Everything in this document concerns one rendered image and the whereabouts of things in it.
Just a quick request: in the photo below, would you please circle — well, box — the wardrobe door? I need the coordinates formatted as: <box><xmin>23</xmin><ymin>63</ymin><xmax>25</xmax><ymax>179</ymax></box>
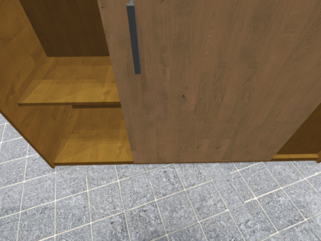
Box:
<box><xmin>276</xmin><ymin>103</ymin><xmax>321</xmax><ymax>155</ymax></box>
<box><xmin>97</xmin><ymin>0</ymin><xmax>321</xmax><ymax>163</ymax></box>

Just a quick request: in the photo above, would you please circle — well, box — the handle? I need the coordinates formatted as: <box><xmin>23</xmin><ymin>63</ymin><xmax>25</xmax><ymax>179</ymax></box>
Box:
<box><xmin>126</xmin><ymin>0</ymin><xmax>141</xmax><ymax>74</ymax></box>

